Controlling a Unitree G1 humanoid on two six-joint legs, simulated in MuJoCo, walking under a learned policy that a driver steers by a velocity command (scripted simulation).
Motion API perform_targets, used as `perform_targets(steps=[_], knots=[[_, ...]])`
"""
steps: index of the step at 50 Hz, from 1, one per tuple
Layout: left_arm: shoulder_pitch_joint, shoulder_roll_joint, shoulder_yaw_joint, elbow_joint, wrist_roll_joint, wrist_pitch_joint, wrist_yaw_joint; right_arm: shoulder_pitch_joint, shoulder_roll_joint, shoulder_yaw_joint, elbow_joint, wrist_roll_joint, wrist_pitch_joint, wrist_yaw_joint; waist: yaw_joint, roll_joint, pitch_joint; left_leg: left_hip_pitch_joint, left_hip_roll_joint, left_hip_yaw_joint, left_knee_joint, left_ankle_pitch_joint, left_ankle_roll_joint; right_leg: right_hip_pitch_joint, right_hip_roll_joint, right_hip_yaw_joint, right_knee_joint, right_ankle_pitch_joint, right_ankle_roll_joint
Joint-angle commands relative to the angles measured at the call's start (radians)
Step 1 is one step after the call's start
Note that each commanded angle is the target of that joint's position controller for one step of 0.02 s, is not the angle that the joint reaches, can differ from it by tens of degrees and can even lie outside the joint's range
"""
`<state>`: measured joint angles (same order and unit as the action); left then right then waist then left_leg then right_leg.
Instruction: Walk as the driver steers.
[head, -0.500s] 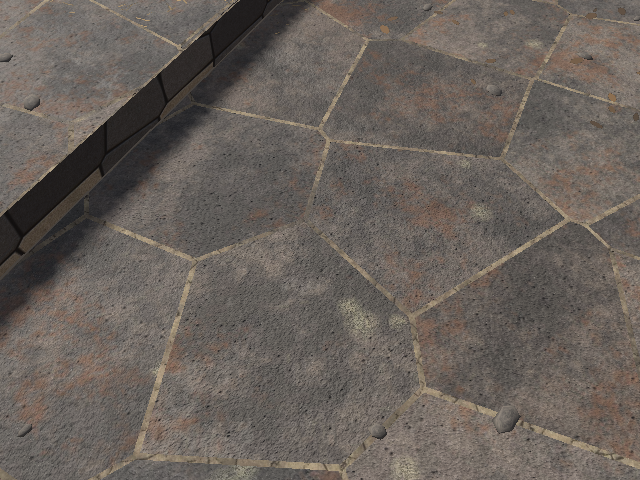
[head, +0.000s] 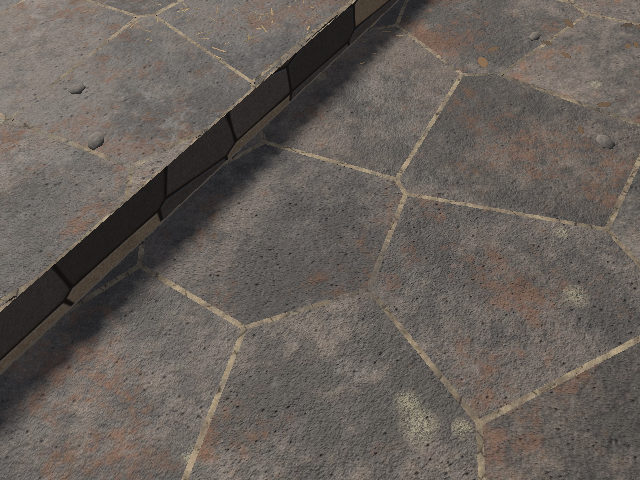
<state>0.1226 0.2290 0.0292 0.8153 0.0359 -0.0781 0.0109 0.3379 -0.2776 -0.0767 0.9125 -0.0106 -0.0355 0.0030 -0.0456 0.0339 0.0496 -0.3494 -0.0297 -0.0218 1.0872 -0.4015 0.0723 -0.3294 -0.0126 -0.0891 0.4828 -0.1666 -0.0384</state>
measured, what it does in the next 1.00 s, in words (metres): walks ahead, turning left: left foot, then right foot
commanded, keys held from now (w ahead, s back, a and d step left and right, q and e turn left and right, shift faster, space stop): q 0.48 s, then no key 0.52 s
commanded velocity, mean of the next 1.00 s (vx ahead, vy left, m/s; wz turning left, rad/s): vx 0.09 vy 0.00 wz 0.39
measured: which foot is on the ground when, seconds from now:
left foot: up 0.00-0.32, down 0.34-1.00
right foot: down 0.00-0.36, up 0.38-0.78, down 0.80-1.00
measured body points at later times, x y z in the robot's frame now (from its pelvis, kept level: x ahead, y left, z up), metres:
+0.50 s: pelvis +0.11 +0.03 +0.00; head +0.15 +0.06 +0.44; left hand +0.14 +0.31 -0.14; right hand +0.31 -0.20 -0.11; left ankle +0.16 +0.11 -0.74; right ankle +0.12 -0.12 -0.66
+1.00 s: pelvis +0.13 +0.00 +0.00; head +0.15 -0.02 +0.45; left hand +0.13 +0.26 -0.12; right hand +0.32 -0.20 -0.14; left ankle +0.09 +0.11 -0.74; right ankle +0.16 -0.10 -0.74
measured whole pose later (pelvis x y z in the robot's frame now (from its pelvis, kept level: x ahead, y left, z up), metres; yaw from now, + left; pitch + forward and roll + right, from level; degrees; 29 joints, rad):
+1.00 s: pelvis +0.13 +0.00 +0.00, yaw +23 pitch -1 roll +0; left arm 0.22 0.20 0.01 0.87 0.01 -0.01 0.03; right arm 0.20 -0.24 -0.04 0.88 -0.02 0.03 -0.01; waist -0.01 0.04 0.02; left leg -0.20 -0.03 -0.08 0.43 -0.20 0.01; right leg -0.18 0.03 -0.02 0.43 -0.24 -0.04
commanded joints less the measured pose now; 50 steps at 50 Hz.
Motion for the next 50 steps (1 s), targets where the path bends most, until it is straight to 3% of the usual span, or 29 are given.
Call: perform_targets(steps=[1,3,6,9,15,16,17,18,19,20,22,23,24,27,32,35,37,39,40,41,42,43,44,46,48,50], knots=[[0.11,0.087,0.021,-0.009,-0.012,-0.02,0.008,0.062,-0.034,-0.014,-0.044,-0.021,0.027,0.009,0.017,-0.138,-0.067,-0.177,0.074,-0.016,0.07,0.033,-0.03,0.204,-0.279,0.193,-0.199,0.537,-0.108],[0.125,0.103,0.026,-0.003,-0.02,-0.029,0.007,0.04,-0.024,-0.014,-0.062,-0.017,0.045,0.016,0.005,-0.144,-0.089,-0.187,0.061,-0.002,0.057,0.072,-0.046,0.208,-0.276,0.117,-0.192,0.672,-0.12],[0.121,0.117,0.031,0.0,-0.022,-0.017,0.012,-0.06,-0.011,-0.004,-0.111,-0.018,0.058,0.031,0.012,-0.16,-0.064,-0.228,0.072,0.026,-0.077,0.172,-0.064,0.201,-0.265,0.023,-0.206,0.653,-0.127],[0.111,0.129,0.036,0.001,-0.023,-0.003,0.015,-0.135,0.006,0.012,-0.146,-0.018,0.059,0.046,0.026,-0.164,-0.065,-0.128,0.068,0.073,-0.27,0.286,-0.056,0.162,-0.242,-0.07,-0.189,0.606,-0.115],[0.143,0.182,0.064,0.008,-0.027,0.033,0.014,-0.177,-0.043,0.0,-0.193,-0.027,0.057,0.047,0.05,-0.159,-0.077,-0.033,0.036,0.108,-0.468,0.165,0.003,0.24,-0.295,-0.08,-0.007,0.538,-0.086],[0.143,0.183,0.066,0.009,-0.029,0.045,0.016,-0.133,-0.046,-0.004,-0.184,-0.032,0.047,0.042,0.026,-0.124,-0.1,0.036,0.016,0.114,-0.547,0.197,0.021,0.232,-0.28,-0.1,0.108,0.515,-0.064],[0.186,0.178,0.066,0.015,-0.023,0.055,0.014,-0.059,-0.082,-0.016,-0.165,-0.041,0.03,0.029,-0.005,-0.021,-0.155,0.166,0.027,0.055,-0.644,0.371,0.051,0.179,-0.233,-0.126,0.293,0.398,-0.014],[0.226,0.126,0.053,-0.027,-0.01,0.064,0.01,-0.011,-0.207,-0.045,-0.176,-0.042,0.017,0.013,0.008,0.187,-0.216,0.335,0.295,-0.272,-0.642,0.819,0.12,-0.034,-0.142,-0.155,0.573,-0.136,0.041],[0.201,0.11,0.047,-0.069,-0.016,0.088,0.011,0.014,-0.271,-0.067,-0.179,0.008,0.036,0.01,-0.01,0.257,-0.312,0.41,0.426,-0.535,-0.696,0.924,0.311,-0.217,0.032,-0.015,0.755,-0.541,0.073],[0.165,0.134,0.048,-0.058,-0.005,0.103,0.013,0.009,-0.23,-0.06,-0.184,0.024,0.049,0.009,-0.019,0.083,-0.273,0.381,0.397,-0.456,-0.723,0.77,0.306,-0.257,-0.024,0.084,0.802,-0.494,0.078],[0.097,0.115,0.046,-0.06,-0.019,0.099,0.016,-0.118,-0.136,-0.032,-0.196,0.005,0.067,-0.006,0.029,0.028,-0.09,0.195,0.271,-0.319,-0.775,0.539,0.223,-0.269,-0.057,0.114,0.711,-0.324,0.074],[0.1,0.127,0.049,-0.063,-0.006,0.101,0.017,-0.155,-0.113,-0.025,-0.204,0.009,0.07,-0.013,0.05,0.055,-0.07,0.146,0.224,-0.281,-0.784,0.5,0.188,-0.237,-0.064,0.118,0.653,-0.276,0.074],[0.128,0.127,0.05,-0.048,0.004,0.108,0.015,-0.174,-0.101,-0.021,-0.21,0.002,0.069,-0.012,0.061,0.059,-0.09,0.127,0.198,-0.257,-0.782,0.519,0.176,-0.198,-0.047,0.107,0.652,-0.25,0.074],[0.161,0.104,0.045,-0.035,-0.01,0.122,0.012,-0.153,-0.114,-0.023,-0.205,-0.004,0.052,-0.001,0.064,0.033,-0.144,0.128,0.192,-0.241,-0.786,0.524,0.173,-0.147,-0.026,0.104,0.588,-0.239,0.075],[0.102,0.097,0.039,-0.049,-0.015,0.132,0.014,-0.135,-0.112,-0.018,-0.189,-0.016,0.059,-0.001,0.027,0.089,-0.117,0.103,0.187,-0.287,-0.841,0.193,0.162,-0.097,-0.014,0.104,0.404,-0.234,0.063],[0.108,0.093,0.036,-0.045,-0.023,0.125,0.017,-0.144,-0.114,-0.015,-0.178,-0.021,0.065,0.001,0.021,0.094,-0.103,0.076,0.19,-0.309,-0.839,0.142,0.152,-0.016,0.013,0.088,0.29,-0.256,0.044],[0.138,0.087,0.034,-0.034,-0.028,0.117,0.021,-0.146,-0.111,-0.011,-0.166,-0.019,0.069,0.0,0.029,0.087,-0.094,0.069,0.197,-0.332,-0.823,0.159,0.14,0.048,0.027,0.077,0.177,-0.244,0.024],[0.207,0.068,0.028,-0.009,-0.025,0.103,0.026,-0.151,-0.1,-0.004,-0.152,-0.002,0.074,-0.009,0.068,0.056,-0.079,0.007,0.171,-0.323,-0.784,0.143,0.085,0.192,0.034,0.07,-0.082,-0.114,-0.01],[0.19,0.1,0.028,-0.017,-0.011,0.091,0.031,-0.128,-0.062,0.008,-0.148,0.001,0.07,-0.012,0.05,-0.031,-0.065,-0.034,0.124,-0.29,-0.73,0.096,0.029,0.222,-0.063,0.193,-0.204,-0.125,-0.032],[0.141,0.167,0.034,-0.042,0.001,0.08,0.032,-0.115,-0.01,0.023,-0.154,0.016,0.065,-0.012,0.02,-0.183,-0.067,-0.078,0.002,-0.16,-0.619,0.044,-0.023,0.193,-0.249,0.433,-0.309,-0.208,-0.094],[0.074,0.155,0.029,-0.045,-0.004,0.074,0.022,-0.16,-0.054,0.011,-0.15,0.002,0.065,-0.013,0.025,-0.214,-0.006,0.021,-0.051,-0.076,-0.53,-0.001,-0.035,0.003,-0.321,0.469,-0.323,-0.13,-0.149],[0.025,0.109,0.015,-0.05,-0.007,0.065,0.019,-0.151,-0.053,0.011,-0.135,-0.004,0.064,-0.008,0.002,-0.184,-0.002,0.099,-0.026,-0.082,-0.483,0.035,-0.037,-0.028,-0.28,0.407,-0.309,-0.073,-0.145],[0.006,0.098,0.01,-0.043,-0.012,0.059,0.02,-0.135,-0.04,0.013,-0.117,-0.003,0.063,-0.004,-0.008,-0.179,-0.006,0.115,-0.026,-0.074,-0.485,0.076,-0.038,-0.011,-0.233,0.344,-0.286,-0.028,-0.121],[0.024,0.114,0.011,-0.025,-0.021,0.054,0.026,-0.123,-0.037,0.016,-0.095,-0.01,0.058,-0.005,0.0,-0.196,-0.026,0.109,-0.019,-0.052,-0.532,0.124,-0.045,0.098,-0.176,0.269,-0.215,0.174,-0.095],[0.074,0.126,0.015,0.002,-0.025,0.055,0.025,-0.119,-0.021,0.027,-0.07,-0.005,0.052,-0.014,0.016,-0.156,-0.067,0.146,-0.003,-0.047,-0.671,0.22,-0.059,0.199,-0.159,0.233,-0.14,0.363,-0.084],[0.104,0.124,0.017,0.014,-0.026,0.056,0.022,-0.13,-0.053,0.026,-0.054,-0.006,0.045,-0.026,0.041,-0.125,-0.097,0.225,0.056,-0.1,-0.72,0.377,-0.066,0.206,-0.137,0.235,-0.119,0.305,-0.046]])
